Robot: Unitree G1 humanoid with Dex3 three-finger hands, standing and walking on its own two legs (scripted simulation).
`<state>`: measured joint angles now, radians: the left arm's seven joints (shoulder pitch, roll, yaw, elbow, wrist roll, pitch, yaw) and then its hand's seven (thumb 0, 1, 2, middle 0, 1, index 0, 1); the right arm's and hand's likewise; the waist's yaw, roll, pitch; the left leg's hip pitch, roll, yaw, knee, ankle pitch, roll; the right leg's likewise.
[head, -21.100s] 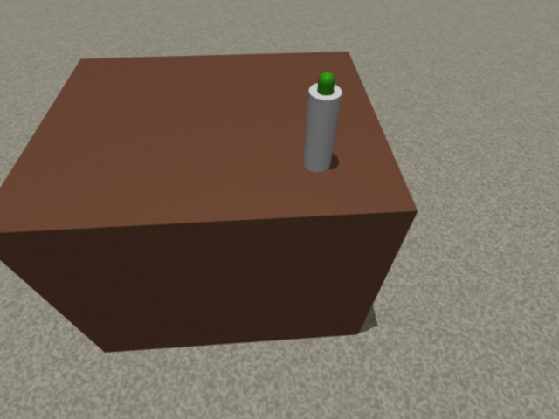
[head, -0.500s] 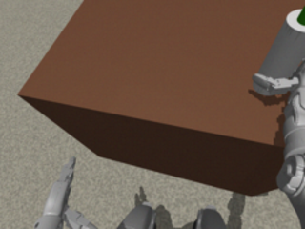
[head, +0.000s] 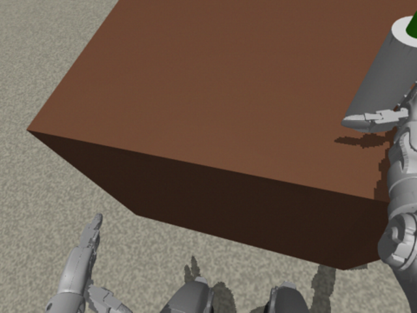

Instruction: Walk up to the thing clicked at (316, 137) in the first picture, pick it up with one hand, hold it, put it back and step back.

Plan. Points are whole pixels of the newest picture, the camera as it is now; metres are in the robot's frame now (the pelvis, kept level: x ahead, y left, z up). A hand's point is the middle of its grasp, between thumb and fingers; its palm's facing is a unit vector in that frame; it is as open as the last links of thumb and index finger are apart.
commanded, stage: withdraw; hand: right
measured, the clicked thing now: (391, 74) +0.52 -0.20 +0.12
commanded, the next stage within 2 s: rise in 0.22 s
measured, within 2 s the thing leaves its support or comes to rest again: neither
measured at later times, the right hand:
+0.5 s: hand out of the picture +0.49 -0.30 +0.18, palm faces +0.28 +0.93 -0.23, open 17.1 cm
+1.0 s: hand out of the picture +0.33 -0.30 +0.15, palm faces +0.36 +0.87 -0.34, open 17.4 cm
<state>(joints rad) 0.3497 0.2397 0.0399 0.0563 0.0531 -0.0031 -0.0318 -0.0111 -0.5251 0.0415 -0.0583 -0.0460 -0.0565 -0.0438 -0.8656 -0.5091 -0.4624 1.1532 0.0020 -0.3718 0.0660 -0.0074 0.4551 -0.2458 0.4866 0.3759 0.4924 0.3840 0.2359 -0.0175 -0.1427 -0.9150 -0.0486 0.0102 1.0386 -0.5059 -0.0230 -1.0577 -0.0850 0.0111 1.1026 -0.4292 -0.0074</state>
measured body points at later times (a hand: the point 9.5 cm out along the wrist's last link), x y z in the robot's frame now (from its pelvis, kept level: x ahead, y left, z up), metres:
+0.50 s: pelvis +0.02 +0.00 +0.05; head +0.08 -0.01 +0.49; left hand +0.17 +0.24 -0.01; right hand +0.47 -0.34 +0.20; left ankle -0.01 +0.14 -0.66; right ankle +0.04 -0.11 -0.66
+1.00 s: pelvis +0.04 +0.00 +0.07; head +0.06 +0.00 +0.52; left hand +0.20 +0.25 +0.00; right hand +0.30 -0.34 +0.17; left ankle -0.01 +0.14 -0.66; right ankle +0.04 -0.11 -0.66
